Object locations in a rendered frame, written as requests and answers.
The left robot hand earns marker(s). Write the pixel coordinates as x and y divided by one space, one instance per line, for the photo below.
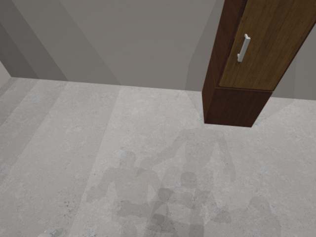
52 232

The handle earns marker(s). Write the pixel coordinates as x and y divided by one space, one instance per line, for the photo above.
244 48

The cupboard door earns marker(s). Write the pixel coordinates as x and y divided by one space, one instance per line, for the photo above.
276 29

